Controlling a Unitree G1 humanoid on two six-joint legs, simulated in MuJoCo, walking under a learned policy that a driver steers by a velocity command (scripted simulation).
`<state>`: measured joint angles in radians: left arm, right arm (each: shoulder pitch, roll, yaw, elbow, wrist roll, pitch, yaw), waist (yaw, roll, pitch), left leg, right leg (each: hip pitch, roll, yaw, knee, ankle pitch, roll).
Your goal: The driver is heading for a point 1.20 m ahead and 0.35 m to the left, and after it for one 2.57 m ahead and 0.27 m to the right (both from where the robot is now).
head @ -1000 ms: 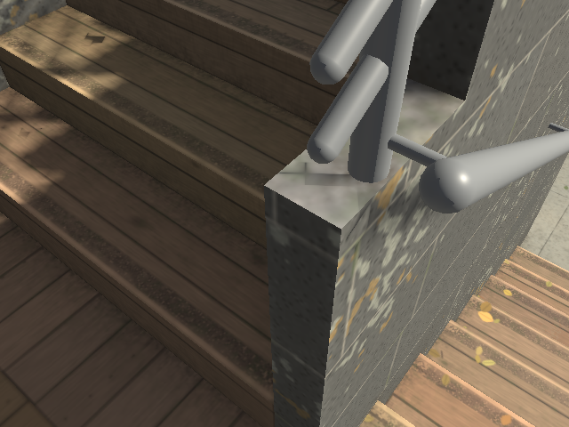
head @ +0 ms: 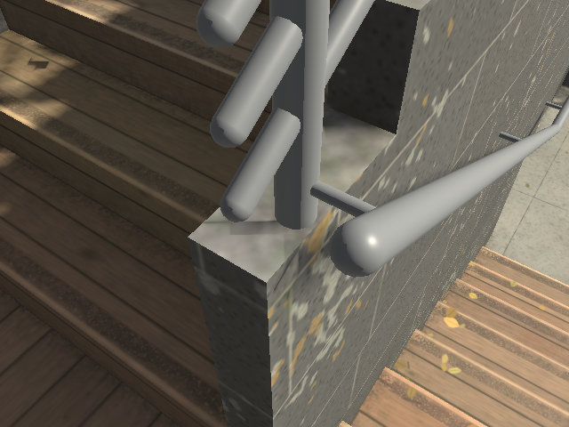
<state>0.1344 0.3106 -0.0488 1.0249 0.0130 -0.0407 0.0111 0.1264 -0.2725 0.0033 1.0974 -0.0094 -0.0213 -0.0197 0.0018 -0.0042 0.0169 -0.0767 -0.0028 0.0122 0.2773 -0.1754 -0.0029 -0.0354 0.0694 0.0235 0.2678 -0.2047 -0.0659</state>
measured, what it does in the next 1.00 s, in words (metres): stands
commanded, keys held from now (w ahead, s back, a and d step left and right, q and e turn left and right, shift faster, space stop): w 1.00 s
